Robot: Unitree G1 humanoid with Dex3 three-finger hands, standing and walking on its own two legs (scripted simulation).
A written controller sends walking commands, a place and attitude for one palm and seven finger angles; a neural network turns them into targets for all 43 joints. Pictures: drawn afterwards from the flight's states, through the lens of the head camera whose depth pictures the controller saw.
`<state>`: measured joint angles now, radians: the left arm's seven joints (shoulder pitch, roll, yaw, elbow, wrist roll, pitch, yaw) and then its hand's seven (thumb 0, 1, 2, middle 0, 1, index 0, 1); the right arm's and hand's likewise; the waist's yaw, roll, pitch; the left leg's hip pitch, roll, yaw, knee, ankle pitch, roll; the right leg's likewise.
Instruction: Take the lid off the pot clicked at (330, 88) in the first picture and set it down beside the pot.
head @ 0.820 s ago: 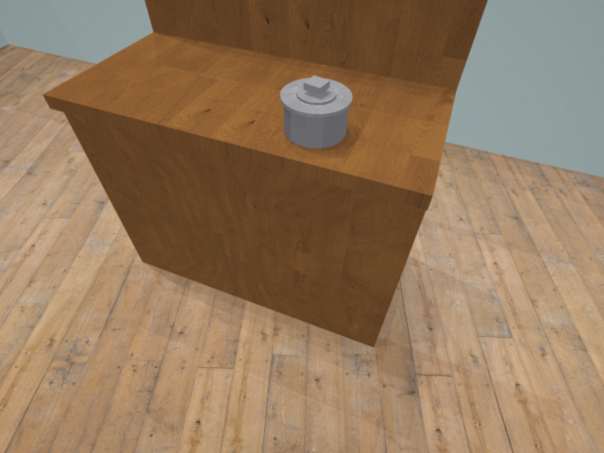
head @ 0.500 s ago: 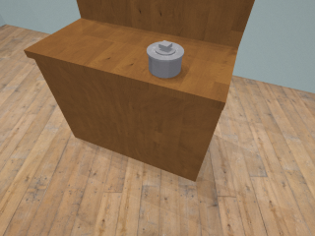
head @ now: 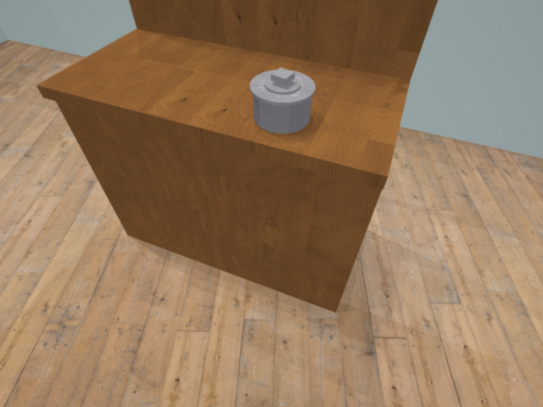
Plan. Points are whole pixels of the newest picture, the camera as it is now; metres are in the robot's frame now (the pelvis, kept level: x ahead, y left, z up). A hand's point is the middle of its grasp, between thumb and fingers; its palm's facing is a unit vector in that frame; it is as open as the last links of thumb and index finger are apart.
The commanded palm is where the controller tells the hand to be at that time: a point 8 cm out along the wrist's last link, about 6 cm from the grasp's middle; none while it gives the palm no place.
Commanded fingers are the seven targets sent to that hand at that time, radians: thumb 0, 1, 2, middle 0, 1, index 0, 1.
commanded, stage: turn to face it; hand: left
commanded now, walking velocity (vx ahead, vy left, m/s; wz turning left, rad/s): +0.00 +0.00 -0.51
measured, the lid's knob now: (282, 76) +0.78 +0.03 +0.10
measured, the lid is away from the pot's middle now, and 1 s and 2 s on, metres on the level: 0.00 0.00 0.00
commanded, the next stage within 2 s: take the last steps up to it in 0.62 s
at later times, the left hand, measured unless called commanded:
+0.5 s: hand out of the picture +0.06 +0.18 -0.18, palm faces -0.07 -0.97 -0.22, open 7.4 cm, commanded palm none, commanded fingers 0.00 0.90 0.90 -0.20 -0.30 -0.20 -0.30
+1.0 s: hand out of the picture +0.08 +0.14 -0.16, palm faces -0.22 -0.95 -0.23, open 7.4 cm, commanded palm none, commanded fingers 0.00 0.90 0.90 -0.20 -0.30 -0.20 -0.30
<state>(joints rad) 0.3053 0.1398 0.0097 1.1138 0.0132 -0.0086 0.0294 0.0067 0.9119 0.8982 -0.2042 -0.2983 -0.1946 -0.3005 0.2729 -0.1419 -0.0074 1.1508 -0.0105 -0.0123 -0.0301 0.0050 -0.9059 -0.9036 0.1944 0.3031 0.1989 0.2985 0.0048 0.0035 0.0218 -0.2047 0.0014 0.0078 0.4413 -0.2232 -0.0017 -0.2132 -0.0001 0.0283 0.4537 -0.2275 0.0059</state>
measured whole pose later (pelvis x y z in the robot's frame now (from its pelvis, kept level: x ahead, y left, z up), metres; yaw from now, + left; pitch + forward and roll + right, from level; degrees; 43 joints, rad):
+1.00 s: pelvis +0.01 -0.03 +0.00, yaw -17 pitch -1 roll +1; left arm 0.33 0.13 0.05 1.00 0.02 -0.04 0.01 0.01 0.91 0.90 -0.20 -0.30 -0.20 -0.30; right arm 0.34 -0.21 -0.05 1.09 -0.03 0.02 0.01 0.01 -0.91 -0.90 0.19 0.30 0.20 0.30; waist 0.00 0.04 0.02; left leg -0.46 0.05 0.06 1.04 -0.36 0.00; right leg -0.15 -0.01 -0.06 0.46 -0.29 -0.04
